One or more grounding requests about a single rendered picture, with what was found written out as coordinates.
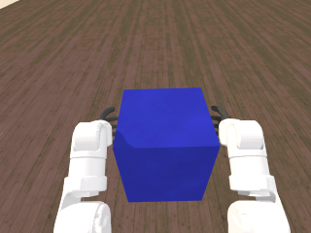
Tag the left robot forearm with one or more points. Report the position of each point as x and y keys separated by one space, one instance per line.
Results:
x=88 y=155

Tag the robot left upper arm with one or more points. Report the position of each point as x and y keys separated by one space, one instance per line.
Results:
x=84 y=217

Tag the robot right upper arm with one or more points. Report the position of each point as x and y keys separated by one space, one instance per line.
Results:
x=256 y=216

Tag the right robot hand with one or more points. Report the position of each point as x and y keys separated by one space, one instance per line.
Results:
x=224 y=115

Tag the right robot forearm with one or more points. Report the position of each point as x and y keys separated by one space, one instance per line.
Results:
x=247 y=158

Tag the carton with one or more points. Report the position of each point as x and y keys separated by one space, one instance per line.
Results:
x=165 y=144

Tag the left robot hand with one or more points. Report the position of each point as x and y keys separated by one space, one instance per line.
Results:
x=110 y=118

